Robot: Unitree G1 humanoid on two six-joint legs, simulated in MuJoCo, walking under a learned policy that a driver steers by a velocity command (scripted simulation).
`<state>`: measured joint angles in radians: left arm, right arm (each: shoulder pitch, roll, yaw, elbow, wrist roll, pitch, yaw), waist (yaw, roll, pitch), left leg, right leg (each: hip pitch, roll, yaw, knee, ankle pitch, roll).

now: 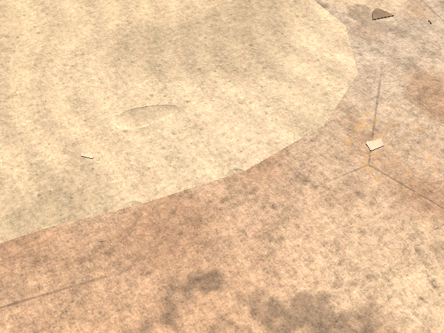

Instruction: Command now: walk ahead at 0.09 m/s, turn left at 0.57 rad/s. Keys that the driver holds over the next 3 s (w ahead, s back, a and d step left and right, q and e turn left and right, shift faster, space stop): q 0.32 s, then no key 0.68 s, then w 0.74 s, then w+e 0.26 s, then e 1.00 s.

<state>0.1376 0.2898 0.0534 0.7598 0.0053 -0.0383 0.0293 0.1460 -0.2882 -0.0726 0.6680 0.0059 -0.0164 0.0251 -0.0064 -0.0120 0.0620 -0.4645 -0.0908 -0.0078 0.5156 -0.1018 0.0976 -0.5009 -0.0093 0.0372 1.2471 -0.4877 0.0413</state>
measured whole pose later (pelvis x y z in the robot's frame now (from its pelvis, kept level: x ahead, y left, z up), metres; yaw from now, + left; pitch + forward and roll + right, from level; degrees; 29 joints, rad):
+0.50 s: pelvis +0.05 -0.06 +0.01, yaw +16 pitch +2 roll +1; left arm 0.20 0.26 0.06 0.72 0.01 -0.02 0.02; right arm 0.18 -0.33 -0.09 0.62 0.01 0.04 -0.03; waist 0.02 0.04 0.01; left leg -0.55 -0.14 -0.16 1.10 -0.45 -0.05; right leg -0.29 -0.01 0.04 0.48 -0.23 -0.01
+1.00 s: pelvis +0.04 -0.03 +0.01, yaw +18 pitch -1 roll +0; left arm 0.22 0.25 0.04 0.80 0.02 -0.01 0.02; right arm 0.20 -0.20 -0.03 0.70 -0.02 0.01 -0.01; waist 0.03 -0.01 0.02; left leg -0.21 -0.02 -0.05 0.55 -0.32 0.01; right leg -0.25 -0.04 0.02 0.53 -0.27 0.05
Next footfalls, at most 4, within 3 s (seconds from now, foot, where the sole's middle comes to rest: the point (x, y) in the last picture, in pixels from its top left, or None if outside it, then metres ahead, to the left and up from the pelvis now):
0.36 right None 0.13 -0.16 -0.76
0.70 left None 0.03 0.09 -0.76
1.74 left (158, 327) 0.43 0.19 -0.76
2.24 right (215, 228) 0.74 0.03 -0.76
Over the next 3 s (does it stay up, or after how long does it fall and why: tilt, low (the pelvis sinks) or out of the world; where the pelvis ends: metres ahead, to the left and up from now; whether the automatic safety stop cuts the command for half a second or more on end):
stays up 0.66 0.15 0.02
